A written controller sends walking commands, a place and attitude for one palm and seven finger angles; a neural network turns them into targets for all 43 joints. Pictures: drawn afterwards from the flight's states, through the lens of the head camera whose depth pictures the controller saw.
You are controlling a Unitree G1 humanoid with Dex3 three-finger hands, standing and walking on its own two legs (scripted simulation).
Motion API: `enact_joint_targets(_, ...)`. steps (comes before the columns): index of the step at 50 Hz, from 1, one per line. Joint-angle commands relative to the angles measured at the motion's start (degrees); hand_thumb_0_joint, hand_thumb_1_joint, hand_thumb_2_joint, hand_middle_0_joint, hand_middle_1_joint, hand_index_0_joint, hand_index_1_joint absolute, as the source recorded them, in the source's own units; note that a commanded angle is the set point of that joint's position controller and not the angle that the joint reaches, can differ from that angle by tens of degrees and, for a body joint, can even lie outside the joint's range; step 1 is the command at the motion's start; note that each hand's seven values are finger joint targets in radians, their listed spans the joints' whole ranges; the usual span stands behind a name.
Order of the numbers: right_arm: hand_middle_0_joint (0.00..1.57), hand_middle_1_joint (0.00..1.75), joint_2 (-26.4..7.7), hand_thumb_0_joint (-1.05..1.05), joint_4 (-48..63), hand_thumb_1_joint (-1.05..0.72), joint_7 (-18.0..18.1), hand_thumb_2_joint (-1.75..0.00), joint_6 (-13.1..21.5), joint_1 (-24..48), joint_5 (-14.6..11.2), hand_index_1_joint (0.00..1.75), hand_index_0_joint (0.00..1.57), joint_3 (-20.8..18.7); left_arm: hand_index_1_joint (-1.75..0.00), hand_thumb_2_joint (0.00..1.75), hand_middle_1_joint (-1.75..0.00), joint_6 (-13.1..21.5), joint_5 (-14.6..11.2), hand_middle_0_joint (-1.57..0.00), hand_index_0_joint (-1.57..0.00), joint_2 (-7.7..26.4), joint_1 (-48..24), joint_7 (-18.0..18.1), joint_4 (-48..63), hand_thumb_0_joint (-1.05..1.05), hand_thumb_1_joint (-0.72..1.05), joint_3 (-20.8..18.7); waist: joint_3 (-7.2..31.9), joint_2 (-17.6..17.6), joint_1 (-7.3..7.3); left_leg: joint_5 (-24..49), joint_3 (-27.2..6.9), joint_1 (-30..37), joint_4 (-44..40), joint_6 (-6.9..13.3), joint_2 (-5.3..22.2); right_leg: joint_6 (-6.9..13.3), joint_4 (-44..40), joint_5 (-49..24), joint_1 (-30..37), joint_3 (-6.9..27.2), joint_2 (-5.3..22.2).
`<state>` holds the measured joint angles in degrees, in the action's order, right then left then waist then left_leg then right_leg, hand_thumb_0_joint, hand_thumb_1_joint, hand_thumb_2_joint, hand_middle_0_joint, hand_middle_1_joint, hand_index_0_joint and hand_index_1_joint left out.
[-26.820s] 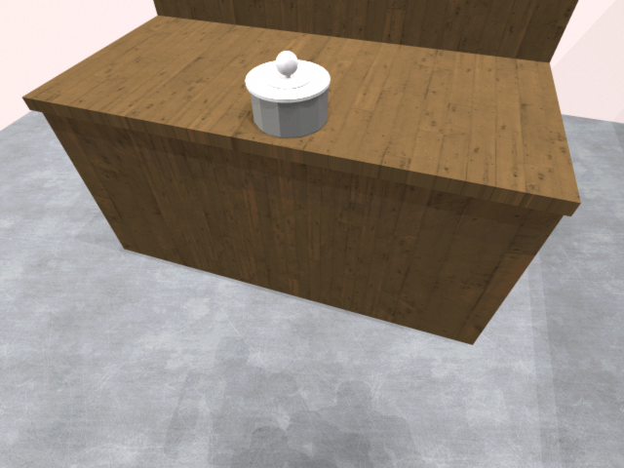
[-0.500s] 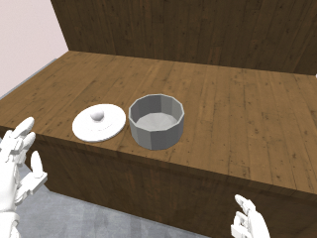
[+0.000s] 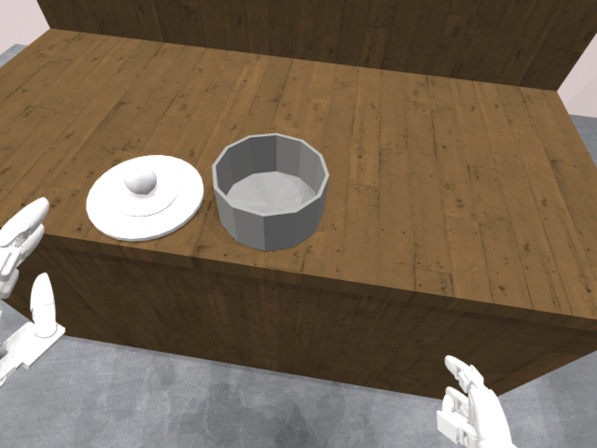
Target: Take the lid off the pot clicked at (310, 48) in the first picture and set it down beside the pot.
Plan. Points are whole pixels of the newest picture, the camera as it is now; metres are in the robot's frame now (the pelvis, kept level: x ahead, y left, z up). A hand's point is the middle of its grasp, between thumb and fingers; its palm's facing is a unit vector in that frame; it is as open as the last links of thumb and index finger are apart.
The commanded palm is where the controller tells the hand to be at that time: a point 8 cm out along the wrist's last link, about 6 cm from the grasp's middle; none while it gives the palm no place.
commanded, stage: step back with the hand held close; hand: left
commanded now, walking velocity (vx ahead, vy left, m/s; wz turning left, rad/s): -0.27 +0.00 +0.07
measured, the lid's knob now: (140, 179) +0.53 +0.30 +0.00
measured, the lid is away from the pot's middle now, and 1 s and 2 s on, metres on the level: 0.23 0.23 0.23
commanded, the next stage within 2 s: stop stepping back and stand still in 1.10 s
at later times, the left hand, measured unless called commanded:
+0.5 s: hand out of the picture +0.14 +0.25 +0.16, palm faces +0.38 -0.80 -0.46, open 7.4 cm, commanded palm +0.07 +0.29 +0.18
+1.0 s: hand out of the picture +0.07 +0.19 +0.16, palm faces +0.30 -0.85 -0.44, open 7.4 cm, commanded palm +0.00 +0.24 +0.18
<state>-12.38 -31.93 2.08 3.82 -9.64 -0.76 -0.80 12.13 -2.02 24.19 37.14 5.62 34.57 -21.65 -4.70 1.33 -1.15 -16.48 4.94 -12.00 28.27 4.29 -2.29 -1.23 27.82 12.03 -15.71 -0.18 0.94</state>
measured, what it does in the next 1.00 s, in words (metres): walks backwards: right foot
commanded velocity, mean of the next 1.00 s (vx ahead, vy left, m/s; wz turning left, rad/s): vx -0.35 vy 0.00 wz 0.05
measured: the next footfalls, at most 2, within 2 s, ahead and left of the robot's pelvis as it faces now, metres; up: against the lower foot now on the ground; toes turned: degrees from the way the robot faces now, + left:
right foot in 0.60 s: -0.03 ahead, -0.17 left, +0.00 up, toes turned -9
left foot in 1.08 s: -0.19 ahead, +0.09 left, +0.00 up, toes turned +3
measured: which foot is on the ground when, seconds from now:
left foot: down 0.00-0.86, up 0.88-1.00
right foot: down 0.00-0.46, up 0.48-0.58, down 0.60-1.00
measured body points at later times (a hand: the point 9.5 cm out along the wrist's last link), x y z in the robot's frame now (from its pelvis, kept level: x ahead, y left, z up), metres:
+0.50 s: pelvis -0.05 +0.00 -0.01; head -0.02 +0.03 +0.44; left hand +0.11 +0.29 +0.18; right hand +0.13 -0.23 -0.08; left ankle -0.01 +0.07 -0.74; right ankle +0.02 -0.14 -0.73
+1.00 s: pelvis -0.14 -0.04 -0.01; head -0.12 -0.01 +0.44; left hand +0.04 +0.23 +0.19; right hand +0.01 -0.29 -0.08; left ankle -0.13 +0.08 -0.70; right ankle -0.07 -0.16 -0.74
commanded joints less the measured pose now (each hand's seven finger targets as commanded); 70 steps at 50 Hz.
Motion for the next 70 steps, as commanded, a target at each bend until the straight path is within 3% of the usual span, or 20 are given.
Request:
enact_joint_targets(1,0.2,0.3,-6.1,0.0,10.0,-0.9,0.6,-0.9,2.4,4.8,-0.3,0.3,0.2,-3.1,-0.3,0.9,-0.3,4.0,-1.1,-0.2,-0.2,9.1,3.4,2.3,13.6,0.0,0.9,-10.1,12.6,-8.6,1.35,32.6,-10.9,-0.8,-4.2,-0.3,14.0,1.3,6.2,-6.4,5.6,0.4,4.0)
enact_joint_targets(8,0.2,0.3,-6.5,0.0,9.0,-0.9,1.3,-0.9,3.5,3.2,-0.5,0.3,0.2,-3.2,-0.3,0.9,-0.3,3.5,-1.3,-0.2,-0.2,7.2,0.2,2.6,11.5,0.0,0.9,-8.0,8.3,-5.7,0.95,17.5,-11.5,-8.9,-3.2,0.3,14.5,1.6,6.8,-4.1,6.1,1.5,4.9)
enact_joint_targets(15,0.2,0.3,-5.7,0.0,9.3,-0.9,1.6,-0.9,2.6,1.3,-0.5,0.3,0.2,-3.3,-0.3,0.9,-0.3,3.6,-1.2,-0.2,-0.2,8.1,-2.3,3.5,12.2,0.0,0.9,-7.5,8.9,4.4,-0.66,-7.3,-8.9,-6.3,7.7,-1.7,5.4,6.5,-6.4,-3.5,-2.7,13.5,12.6)
enact_joint_targets(22,0.2,0.3,-6.4,0.0,11.1,-0.9,2.3,-0.9,3.8,4.4,-0.8,0.3,0.2,-2.2,-0.3,0.9,-0.3,5.2,0.1,-0.2,-0.2,8.4,-1.7,4.9,14.0,0.0,0.9,-8.4,6.2,-11.9,-0.1,-15.3,-17.3,-20.0,-10.9,1.6,14.3,1.8,8.0,5.0,4.9,1.7,2.9)
enact_joint_targets(24,0.2,0.3,-5.6,0.0,10.7,-0.9,2.4,-0.9,4.7,4.8,-0.5,0.3,0.2,-2.4,-0.3,0.9,-0.3,5.2,0.3,-0.2,-0.2,10.0,-3.2,5.0,13.6,0.0,0.9,-10.1,6.3,-13.1,0.26,-8.5,-18.9,-23.7,-12.0,2.7,17.2,1.0,15.3,6.0,7.4,1.3,1.5)
enact_joint_targets(32,0.2,0.3,-6.9,0.0,7.4,-0.9,0.5,-0.9,5.3,1.1,0.7,0.3,0.2,-2.8,-0.3,0.9,-0.3,6.2,-0.7,-0.2,-0.2,6.8,-5.0,2.3,16.4,0.0,0.9,-5.3,14.4,-10.7,0.24,43.2,-14.5,3.6,-0.1,0.7,18.9,0.5,4.8,3.9,-0.4,-1.3,2.2)
enact_joint_targets(39,0.2,0.3,-5.8,0.0,9.7,-0.9,0.1,-0.9,3.0,4.3,-0.1,0.3,0.2,-2.8,-0.3,0.9,-0.3,4.7,-2.3,-0.2,-0.2,9.4,1.9,2.2,15.2,0.0,0.9,-10.0,13.2,-9.5,1.22,9.4,-11.7,-10.9,-3.1,-0.8,17.1,1.1,3.8,4.2,6.8,-3.4,3.0)
enact_joint_targets(42,0.2,0.3,-5.6,0.0,11.4,-0.9,0.9,-0.9,2.0,4.1,-0.6,0.3,0.2,-3.0,-0.3,0.9,-0.3,5.3,-2.4,-0.2,-0.2,10.4,0.5,2.7,13.3,0.0,0.9,-10.0,7.2,1.3,0.07,-20.8,-6.4,-19.3,7.2,-3.5,8.7,5.8,-7.1,18.0,-2.1,7.2,11.6)
enact_joint_targets(44,0.2,0.3,-4.7,0.0,9.0,-0.9,0.6,-0.9,0.9,1.7,0.0,0.3,0.2,-3.8,-0.3,0.9,-0.3,4.4,-1.9,-0.2,-0.2,11.6,-0.7,3.9,11.2,0.0,0.9,-10.0,9.5,9.7,-0.09,-12.9,-4.2,-8.7,29.7,-5.1,3.2,11.0,-19.0,24.2,-13.8,19.1,22.7)
enact_joint_targets(47,0.2,0.3,-2.9,0.0,7.9,-0.9,1.2,-0.9,0.7,4.2,-0.3,0.3,0.2,-2.0,-0.3,0.9,-0.3,3.1,-1.8,-0.2,-0.2,8.8,-2.7,4.0,10.0,0.0,0.9,-7.6,9.0,9.7,-0.53,-13.4,-6.8,-10.5,31.4,-4.1,4.3,9.4,-12.7,6.5,-8.3,9.4,19.5)
enact_joint_targets(51,0.2,0.3,-5.1,0.0,6.7,-0.9,2.2,-0.9,2.0,3.1,-0.3,0.3,0.2,-2.0,-0.3,0.9,-0.3,4.0,-1.2,-0.2,-0.2,8.8,-2.1,4.8,11.2,0.0,0.9,-6.5,6.9,4.9,-0.65,-9.0,-4.7,-8.1,4.5,-3.2,3.9,4.7,-7.7,4.4,-2.4,4.1,14.2)
enact_joint_targets(54,0.2,0.3,-8.2,0.0,8.0,-0.9,1.8,-0.9,3.6,4.0,-0.6,0.3,0.2,-4.2,-0.3,0.9,-0.3,5.9,-0.7,-0.2,-0.2,10.6,-1.9,4.9,16.8,0.0,0.9,-7.6,8.0,-13.2,-0.45,-0.2,-19.2,-16.1,-10.0,2.1,15.6,0.4,7.7,1.6,5.0,-1.2,2.6)
enact_joint_targets(56,0.2,0.3,-6.5,0.0,8.3,-0.9,1.5,-0.9,5.2,4.8,0.0,0.3,0.2,-3.8,-0.3,0.9,-0.3,6.3,0.0,-0.2,-0.2,11.2,-2.7,4.4,18.6,0.0,0.9,-9.5,8.3,-20.9,-0.24,-4.0,-18.8,-25.6,-12.2,2.4,18.4,0.4,18.5,8.9,7.0,-0.8,-0.3)
enact_joint_targets(59,0.2,0.3,-5.9,0.0,6.5,-0.9,0.7,-0.9,6.7,2.6,0.0,0.3,0.2,-4.7,-0.3,0.9,-0.3,5.5,-0.8,-0.2,-0.2,10.2,-0.7,3.9,19.9,0.0,0.9,-9.0,13.4,-12.4,0.37,26.4,-14.8,-11.2,-0.2,-0.1,15.4,0.7,9.2,-2.3,3.7,0.9,0.7)
enact_joint_targets(60,0.2,0.3,-13.9,0.0,-7.4,-0.9,-2.1,-0.9,6.0,2.3,1.8,0.3,0.2,-6.7,-0.3,0.9,-0.3,-7.2,4.9,-0.2,-0.2,-4.8,-11.6,-3.8,-36.1,0.0,0.9,15.5,6.8,-8.6,-2.5,38.3,-14.8,-14.4,15.0,-0.8,11.9,2.0,15.3,-16.0,-6.1,3.5,8.2)
enact_joint_targets(61,0.2,0.3,-5.5,0.0,11.2,-0.9,-1.8,-0.9,6.7,5.2,-1.7,0.3,0.2,-4.8,-0.3,0.9,-0.3,3.6,-3.4,-0.2,-0.2,12.1,-15.2,0.4,34.7,0.0,0.9,-7.8,16.8,-5.5,1.54,17.9,-12.9,-6.3,2.4,-1.6,13.7,0.3,4.3,-1.7,4.1,-0.1,3.0)
enact_joint_targets(62,0.2,0.3,-6.7,0.0,7.2,-0.9,0.6,-0.9,6.2,2.5,-0.9,0.3,0.2,-5.1,-0.3,0.9,-0.3,5.7,-1.3,-0.2,-0.2,17.9,-3.9,2.6,19.8,0.0,0.9,-14.6,14.6,-0.7,-0.77,5.7,-11.9,-13.6,6.4,-1.5,9.7,2.9,0.1,-1.2,4.1,7.3,6.0)
enact_joint_targets(63,0.2,0.3,-4.0,0.0,6.8,-0.9,0.1,-0.9,5.4,0.1,-0.9,0.3,0.2,-4.1,-0.3,0.9,-0.3,4.2,-1.9,-0.2,-0.2,11.0,5.2,2.8,14.4,0.0,0.9,-11.6,17.4,3.6,-0.31,5.9,-6.2,-11.6,10.0,-3.7,4.4,5.3,-2.4,-12.1,8.3,11.8,10.9)
enact_joint_targets(65,0.2,0.3,-4.4,0.0,8.1,-0.9,0.0,-0.9,3.6,0.8,-1.4,0.3,0.2,-4.0,-0.3,0.9,-0.3,3.3,-2.4,-0.2,-0.2,11.4,2.9,3.4,20.0,0.0,0.9,-9.7,17.9,5.8,-0.78,-7.3,-5.4,-7.9,15.7,-4.3,2.1,7.6,-9.5,1.3,2.6,16.4,16.2)
enact_joint_targets(70,0.2,0.3,-5.2,0.0,7.7,-0.9,2.2,-0.9,4.0,3.1,-0.1,0.3,0.2,-1.7,-0.3,0.9,-0.3,3.8,-1.5,-0.2,-0.2,6.9,-2.8,4.8,12.7,0.0,0.9,-5.2,3.4,-3.3,-1.52,-14.9,-11.3,-6.9,-3.5,-2.0,6.8,2.3,-6.1,24.4,-8.9,3.0,3.7)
